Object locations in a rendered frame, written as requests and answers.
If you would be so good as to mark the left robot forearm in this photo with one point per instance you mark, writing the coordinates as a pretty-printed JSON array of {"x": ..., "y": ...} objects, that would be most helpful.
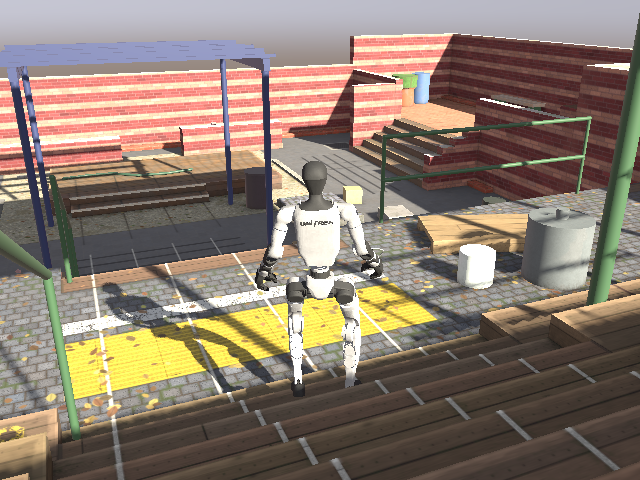
[{"x": 266, "y": 264}]

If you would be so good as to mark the left robot foot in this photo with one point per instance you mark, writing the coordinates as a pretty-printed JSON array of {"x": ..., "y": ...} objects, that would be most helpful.
[{"x": 298, "y": 389}]

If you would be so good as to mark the robot right hand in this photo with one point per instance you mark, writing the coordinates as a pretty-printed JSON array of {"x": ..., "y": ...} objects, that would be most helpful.
[{"x": 378, "y": 269}]

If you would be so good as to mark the right robot forearm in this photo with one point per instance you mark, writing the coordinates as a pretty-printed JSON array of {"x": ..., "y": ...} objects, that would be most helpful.
[{"x": 372, "y": 259}]

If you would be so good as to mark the robot right upper arm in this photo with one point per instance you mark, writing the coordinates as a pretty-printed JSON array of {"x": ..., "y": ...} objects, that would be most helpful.
[{"x": 348, "y": 212}]

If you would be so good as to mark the robot left upper arm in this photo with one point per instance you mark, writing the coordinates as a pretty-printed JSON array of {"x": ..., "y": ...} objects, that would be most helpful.
[{"x": 284, "y": 216}]

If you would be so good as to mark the robot right shin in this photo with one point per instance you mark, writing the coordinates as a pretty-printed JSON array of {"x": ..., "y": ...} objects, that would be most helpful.
[{"x": 351, "y": 353}]

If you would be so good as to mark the robot left hand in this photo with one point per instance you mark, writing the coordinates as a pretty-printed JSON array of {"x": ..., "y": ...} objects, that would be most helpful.
[{"x": 259, "y": 280}]

